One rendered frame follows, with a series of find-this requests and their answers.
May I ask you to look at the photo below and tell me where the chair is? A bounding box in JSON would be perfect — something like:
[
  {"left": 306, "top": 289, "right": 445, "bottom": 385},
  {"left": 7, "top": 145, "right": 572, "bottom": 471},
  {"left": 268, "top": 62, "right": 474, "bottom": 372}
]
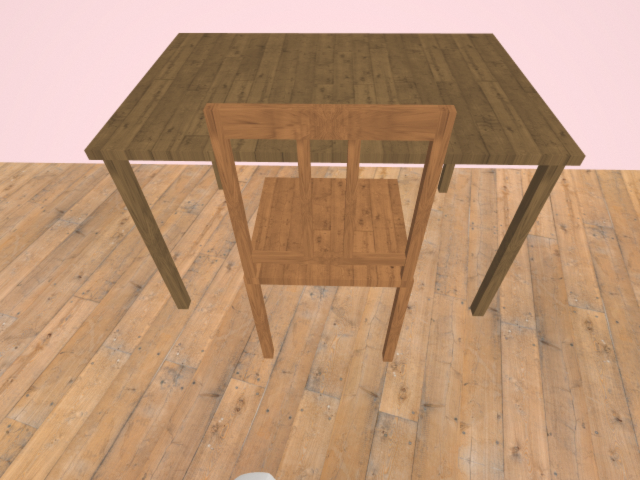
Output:
[{"left": 203, "top": 103, "right": 457, "bottom": 362}]

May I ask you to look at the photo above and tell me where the table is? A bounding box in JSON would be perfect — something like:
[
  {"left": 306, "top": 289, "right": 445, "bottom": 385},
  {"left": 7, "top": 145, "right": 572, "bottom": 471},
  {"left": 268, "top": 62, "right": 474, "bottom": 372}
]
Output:
[{"left": 84, "top": 33, "right": 585, "bottom": 316}]

